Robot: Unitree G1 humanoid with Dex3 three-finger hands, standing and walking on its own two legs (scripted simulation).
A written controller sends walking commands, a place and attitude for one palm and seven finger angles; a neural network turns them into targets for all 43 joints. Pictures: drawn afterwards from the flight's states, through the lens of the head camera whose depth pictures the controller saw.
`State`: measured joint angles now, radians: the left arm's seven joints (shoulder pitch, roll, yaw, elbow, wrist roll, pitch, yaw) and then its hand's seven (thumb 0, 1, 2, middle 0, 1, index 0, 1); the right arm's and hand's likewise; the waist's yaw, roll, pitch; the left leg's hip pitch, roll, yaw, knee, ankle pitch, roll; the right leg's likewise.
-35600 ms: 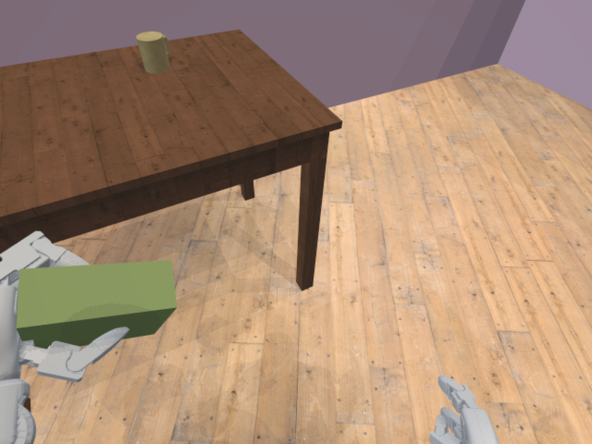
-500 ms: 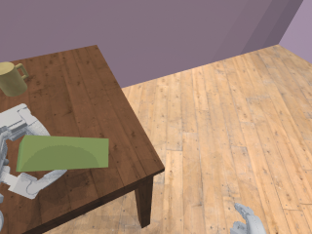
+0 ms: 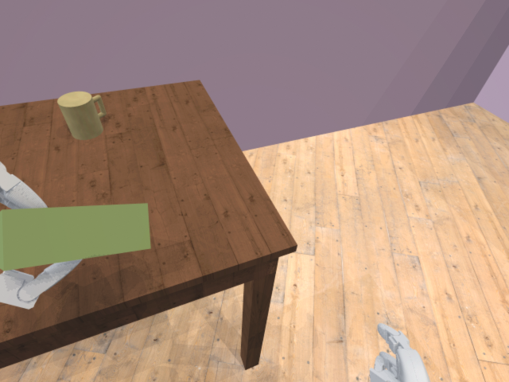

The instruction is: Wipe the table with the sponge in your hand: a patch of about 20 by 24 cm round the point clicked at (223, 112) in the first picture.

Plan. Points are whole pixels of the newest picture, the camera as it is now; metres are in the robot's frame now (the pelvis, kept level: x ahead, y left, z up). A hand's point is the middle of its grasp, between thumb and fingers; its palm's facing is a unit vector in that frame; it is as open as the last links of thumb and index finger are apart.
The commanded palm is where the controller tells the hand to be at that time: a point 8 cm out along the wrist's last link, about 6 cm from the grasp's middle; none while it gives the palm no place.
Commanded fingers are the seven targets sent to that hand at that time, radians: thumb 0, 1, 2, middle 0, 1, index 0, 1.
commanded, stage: step back with the hand held close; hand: left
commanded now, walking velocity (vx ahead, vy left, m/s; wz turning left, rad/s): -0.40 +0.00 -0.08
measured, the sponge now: (91, 231) +0.23 +0.22 +0.19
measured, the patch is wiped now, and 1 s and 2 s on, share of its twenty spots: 1.00 1.00 1.00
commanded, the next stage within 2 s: stop stepping back and stand still in 0.30 s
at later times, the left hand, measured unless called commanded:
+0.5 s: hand out of the picture +0.06 +0.25 +0.22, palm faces +0.41 -0.84 -0.36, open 9.1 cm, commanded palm +0.05 +0.28 +0.23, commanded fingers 0.00 0.10 1.30 -1.20 -1.60 -1.20 -1.60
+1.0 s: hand out of the picture +0.02 +0.28 +0.22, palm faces +0.42 -0.86 -0.31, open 9.1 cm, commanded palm -0.03 +0.31 +0.23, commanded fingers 0.00 0.10 1.30 -1.20 -1.60 -1.20 -1.60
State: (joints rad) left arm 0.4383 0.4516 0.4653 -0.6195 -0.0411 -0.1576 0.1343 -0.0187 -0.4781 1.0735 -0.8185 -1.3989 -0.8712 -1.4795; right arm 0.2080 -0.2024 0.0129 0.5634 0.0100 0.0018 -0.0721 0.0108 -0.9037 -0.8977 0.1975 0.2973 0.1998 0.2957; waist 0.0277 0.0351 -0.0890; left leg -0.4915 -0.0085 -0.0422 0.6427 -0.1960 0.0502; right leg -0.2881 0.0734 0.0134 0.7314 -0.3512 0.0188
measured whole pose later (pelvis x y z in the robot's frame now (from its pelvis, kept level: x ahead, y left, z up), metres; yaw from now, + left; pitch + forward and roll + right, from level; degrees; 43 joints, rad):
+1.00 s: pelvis -0.21 +0.04 +0.02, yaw -3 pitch +0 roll +1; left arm 0.37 0.38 0.37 -0.43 -0.08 -0.12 0.14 -0.02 -0.48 1.08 -0.82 -1.41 -0.87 -1.48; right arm 0.25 -0.19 0.04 0.66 0.02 0.00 -0.06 0.01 -0.90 -0.90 0.20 0.30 0.20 0.30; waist 0.01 -0.01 -0.10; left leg -0.45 0.06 0.05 0.91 -0.38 0.02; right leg -0.25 0.03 -0.06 0.46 -0.21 -0.08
